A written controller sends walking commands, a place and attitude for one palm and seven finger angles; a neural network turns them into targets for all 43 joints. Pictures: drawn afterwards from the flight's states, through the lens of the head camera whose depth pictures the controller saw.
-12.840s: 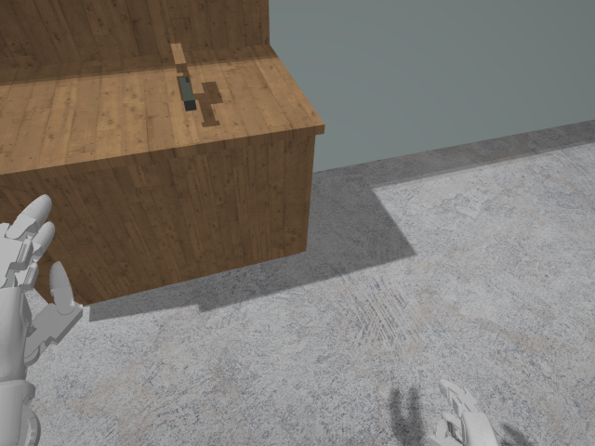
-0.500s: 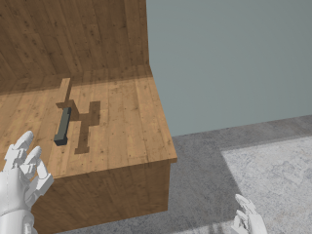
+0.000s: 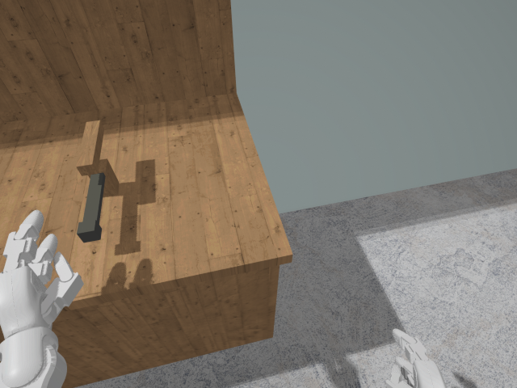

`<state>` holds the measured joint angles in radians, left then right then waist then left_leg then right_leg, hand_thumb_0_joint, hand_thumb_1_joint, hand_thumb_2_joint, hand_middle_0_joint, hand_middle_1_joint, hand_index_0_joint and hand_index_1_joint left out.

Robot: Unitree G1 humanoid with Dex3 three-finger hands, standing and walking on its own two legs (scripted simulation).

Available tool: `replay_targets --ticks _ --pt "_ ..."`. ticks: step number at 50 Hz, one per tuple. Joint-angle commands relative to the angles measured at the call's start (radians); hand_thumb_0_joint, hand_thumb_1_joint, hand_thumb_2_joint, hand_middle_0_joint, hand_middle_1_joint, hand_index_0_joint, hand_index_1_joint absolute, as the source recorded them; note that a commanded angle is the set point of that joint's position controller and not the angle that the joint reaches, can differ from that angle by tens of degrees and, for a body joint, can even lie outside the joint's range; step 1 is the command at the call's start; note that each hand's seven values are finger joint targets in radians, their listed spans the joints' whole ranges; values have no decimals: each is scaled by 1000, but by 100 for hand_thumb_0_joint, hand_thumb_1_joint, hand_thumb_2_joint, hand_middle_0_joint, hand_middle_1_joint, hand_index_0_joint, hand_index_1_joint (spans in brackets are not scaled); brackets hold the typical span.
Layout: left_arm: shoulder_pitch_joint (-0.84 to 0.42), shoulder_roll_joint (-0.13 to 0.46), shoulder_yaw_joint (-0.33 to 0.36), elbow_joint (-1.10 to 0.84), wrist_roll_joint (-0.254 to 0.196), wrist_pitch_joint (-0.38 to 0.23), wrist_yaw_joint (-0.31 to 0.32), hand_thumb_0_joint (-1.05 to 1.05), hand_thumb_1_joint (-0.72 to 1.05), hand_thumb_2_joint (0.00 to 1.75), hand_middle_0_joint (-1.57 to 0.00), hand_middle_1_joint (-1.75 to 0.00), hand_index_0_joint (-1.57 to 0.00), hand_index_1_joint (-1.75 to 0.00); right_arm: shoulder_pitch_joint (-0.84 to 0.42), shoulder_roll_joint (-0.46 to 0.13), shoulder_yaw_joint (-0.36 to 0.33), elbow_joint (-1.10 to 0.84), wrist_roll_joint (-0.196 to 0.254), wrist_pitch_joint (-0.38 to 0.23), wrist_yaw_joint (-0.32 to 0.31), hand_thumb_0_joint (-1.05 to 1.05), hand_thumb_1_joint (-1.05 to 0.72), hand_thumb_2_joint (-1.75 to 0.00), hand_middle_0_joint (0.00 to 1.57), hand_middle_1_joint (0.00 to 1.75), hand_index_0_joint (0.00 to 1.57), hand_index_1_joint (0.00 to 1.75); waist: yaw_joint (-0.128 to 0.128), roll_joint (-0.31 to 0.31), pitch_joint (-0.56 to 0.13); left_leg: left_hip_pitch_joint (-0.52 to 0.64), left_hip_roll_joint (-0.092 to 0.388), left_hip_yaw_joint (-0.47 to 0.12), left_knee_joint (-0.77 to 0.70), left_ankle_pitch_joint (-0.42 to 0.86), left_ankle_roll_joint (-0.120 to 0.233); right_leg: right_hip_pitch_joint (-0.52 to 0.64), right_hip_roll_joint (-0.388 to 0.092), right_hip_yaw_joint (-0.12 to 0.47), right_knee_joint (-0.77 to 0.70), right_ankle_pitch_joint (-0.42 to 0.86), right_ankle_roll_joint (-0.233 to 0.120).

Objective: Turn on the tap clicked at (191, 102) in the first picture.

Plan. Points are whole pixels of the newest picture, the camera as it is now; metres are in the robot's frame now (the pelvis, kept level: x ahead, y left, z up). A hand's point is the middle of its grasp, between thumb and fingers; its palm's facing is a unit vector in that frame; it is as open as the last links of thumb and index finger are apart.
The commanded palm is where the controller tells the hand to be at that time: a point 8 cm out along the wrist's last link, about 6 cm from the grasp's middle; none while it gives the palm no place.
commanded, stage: reach beside the lever's end, fingers flat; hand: left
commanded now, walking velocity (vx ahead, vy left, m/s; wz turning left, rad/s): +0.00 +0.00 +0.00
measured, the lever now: (89, 231) +0.35 +0.33 +0.03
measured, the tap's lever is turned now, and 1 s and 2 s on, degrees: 0 0 2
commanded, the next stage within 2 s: push the lever round in 1.36 s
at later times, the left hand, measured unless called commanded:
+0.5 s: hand (79, 261) +0.28 +0.30 +0.05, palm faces +0.52 -0.84 -0.11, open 7.7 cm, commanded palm +0.24 +0.34 +0.05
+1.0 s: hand (83, 248) +0.32 +0.33 +0.01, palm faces +0.53 -0.84 -0.12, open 7.8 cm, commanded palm +0.27 +0.37 +0.02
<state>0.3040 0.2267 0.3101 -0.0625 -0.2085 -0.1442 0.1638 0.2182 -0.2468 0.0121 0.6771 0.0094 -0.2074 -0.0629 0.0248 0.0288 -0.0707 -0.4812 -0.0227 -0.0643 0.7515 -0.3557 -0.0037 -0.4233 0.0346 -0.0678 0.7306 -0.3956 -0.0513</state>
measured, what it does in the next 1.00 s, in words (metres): stands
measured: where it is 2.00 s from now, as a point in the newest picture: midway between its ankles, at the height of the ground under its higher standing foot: outside the picture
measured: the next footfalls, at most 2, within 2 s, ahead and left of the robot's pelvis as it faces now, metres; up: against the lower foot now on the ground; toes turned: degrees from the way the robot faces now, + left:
none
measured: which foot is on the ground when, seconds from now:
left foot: down 0.00-1.00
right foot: down 0.00-1.00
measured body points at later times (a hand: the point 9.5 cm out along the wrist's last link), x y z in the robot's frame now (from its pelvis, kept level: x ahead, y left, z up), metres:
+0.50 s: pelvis -0.01 +0.01 -0.01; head +0.03 +0.01 +0.44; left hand +0.24 +0.34 +0.06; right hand +0.15 -0.23 -0.11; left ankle +0.02 +0.12 -0.71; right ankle -0.01 -0.09 -0.71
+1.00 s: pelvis -0.01 +0.01 -0.03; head +0.06 +0.03 +0.41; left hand +0.29 +0.37 +0.02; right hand +0.11 -0.25 -0.14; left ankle +0.02 +0.12 -0.71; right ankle -0.01 -0.09 -0.71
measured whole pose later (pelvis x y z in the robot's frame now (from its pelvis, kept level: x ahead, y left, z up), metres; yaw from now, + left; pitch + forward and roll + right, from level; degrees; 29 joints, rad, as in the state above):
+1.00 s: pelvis -0.01 +0.01 -0.03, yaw -2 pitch +14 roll -2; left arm -0.13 0.35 0.50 0.51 -0.18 -0.35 0.07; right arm 0.24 -0.25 0.00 0.69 -0.01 -0.09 -0.05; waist -0.03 0.01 -0.11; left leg -0.80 -0.01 -0.05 0.99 -0.44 0.01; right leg -0.73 0.05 -0.06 0.93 -0.45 -0.04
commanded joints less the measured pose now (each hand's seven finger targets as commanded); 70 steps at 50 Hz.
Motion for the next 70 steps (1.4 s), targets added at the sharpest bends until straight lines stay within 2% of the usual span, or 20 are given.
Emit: replay_targets --ticks 1,3,4,8,9,13,14,21,23,24,28,35,43,44,48,49,54,59,65,70 --pt "-166 196 94 -165 0 -108 2 0 90 90 -18 -24 -18 -24 -89 -128 -48 -135 5 -44 -14 0 -90 -90 20 30 20 30 -5 10 -138 62 -9 4 -77 195 28 30 -26 43 -110 236 27" --pt "-167 234 134 -144 7 -118 -2 0 90 90 -18 -24 -18 -24 -88 -129 -50 -127 5 -36 -17 0 -90 -90 20 30 20 30 6 30 -152 54 -9 6 -73 200 27 35 -25 44 -103 238 24" --pt "-200 202 100 -135 5 -122 -8 0 90 90 -18 -24 -18 -24 -89 -126 -48 -132 6 -33 -15 0 -90 -90 20 30 20 30 -9 21 -158 54 -10 4 -71 196 27 25 -26 41 -98 233 25" --pt "-235 229 125 -87 8 -143 -18 0 90 90 -18 -22 -18 -22 -83 -130 -51 -119 6 -30 -17 0 -90 -90 20 30 20 30 -2 45 -171 46 -6 -5 -62 196 22 9 -20 39 -82 219 21" --pt "-278 190 78 -94 9 -150 -21 0 90 90 -17 -22 -17 -22 -88 -127 -49 -124 5 -30 -15 0 -90 -90 20 30 20 30 -19 57 -178 59 -7 -3 -56 198 23 -7 -22 38 -78 222 22" --pt "-298 256 149 2 9 -153 -23 0 90 90 -17 -21 -17 -21 -80 -135 -53 -112 7 -21 -19 0 -90 -90 20 30 20 30 -7 25 -173 21 -5 -9 -51 169 23 -17 -17 40 -74 195 21" --pt "-324 222 113 1 10 -157 -28 0 90 90 -17 -21 -17 -21 -80 -134 -50 -121 4 -18 -17 0 -90 -90 20 30 20 30 -14 23 -189 22 -7 -8 -49 174 23 -17 -19 38 -65 201 23" --pt "-416 254 139 95 14 -183 -26 0 90 90 -16 -19 -16 -19 -67 -137 -52 -117 0 1 -15 0 -90 -90 20 30 20 30 -23 15 -200 -20 -4 -11 -22 150 24 -54 -12 40 -41 180 24" --pt "-408 284 165 105 28 -198 -25 0 90 90 -16 -19 -16 -19 -61 -139 -55 -111 -1 6 -16 0 -90 -90 20 30 20 30 -9 65 -220 -10 0 -13 -16 166 20 -60 -10 42 -29 179 19" --pt "-433 248 132 96 24 -205 -27 0 90 90 -16 -18 -16 -18 -58 -136 -55 -117 -3 7 -12 0 -90 -90 20 30 20 30 -22 64 -236 -3 -3 -10 -10 171 22 -63 -12 42 -25 191 22" --pt "-457 331 210 199 22 -211 -39 0 90 90 -16 -17 -16 -17 -42 -146 -57 -100 -3 25 -17 0 -90 -90 20 30 20 30 -19 41 -224 -62 -1 -6 12 160 27 -71 -10 49 -13 196 24" --pt "-531 320 191 253 20 -246 -69 0 90 90 -15 -16 -15 -16 -22 -149 -64 -104 -5 39 -13 0 -90 -90 20 30 20 30 -30 63 -281 -75 3 -6 48 159 29 -109 -6 52 24 189 25" --pt "-588 402 259 343 29 -269 -80 0 90 90 -15 -15 -15 -15 10 -161 -69 -91 -10 67 -10 0 -90 -90 20 30 20 30 -27 72 -314 -112 10 -10 87 186 29 -143 -1 52 67 204 24" --pt "-618 373 227 331 28 -275 -85 0 90 90 -15 -15 -15 -15 11 -159 -68 -96 -11 70 -6 0 -90 -90 20 30 20 30 -40 76 -325 -108 9 -7 94 192 29 -152 -2 51 74 211 26" --pt "-613 442 299 387 32 -290 -85 0 90 90 -15 -15 -15 -15 27 -164 -72 -85 -13 86 -3 0 -90 -90 20 30 20 30 -28 75 -328 -141 15 -7 115 198 29 -164 2 55 93 214 23" --pt "-611 393 256 357 26 -295 -92 0 90 90 -15 -15 -15 -15 27 -161 -72 -99 -14 87 2 0 -90 -90 20 30 20 30 -32 74 -358 -124 12 -5 115 214 29 -156 2 53 99 228 26" --pt "-584 367 228 297 25 -294 -93 0 90 90 -15 -15 -15 -15 33 -161 -77 -107 -12 93 9 0 -90 -90 20 30 20 30 -33 123 -377 -65 23 -21 109 280 15 -171 8 41 103 232 21" --pt "-528 324 209 289 20 -286 -74 0 90 90 -15 -15 -15 -15 26 -159 -79 -108 -10 96 11 0 -90 -90 20 30 20 30 -38 73 -338 -75 26 -27 98 268 12 -183 11 33 97 215 23" --pt "-514 372 253 285 30 -295 -55 0 90 90 -15 -15 -15 -15 5 -155 -74 -112 -9 101 8 0 -90 -90 20 30 20 30 -27 77 -305 -123 19 -19 88 176 17 -178 10 40 89 164 21" --pt "-563 342 213 273 32 -309 -62 0 90 90 -15 -15 -15 -15 -6 -153 -70 -108 -11 94 1 0 -90 -90 20 30 20 30 -43 87 -305 -108 19 -26 91 148 18 -201 11 39 88 135 19"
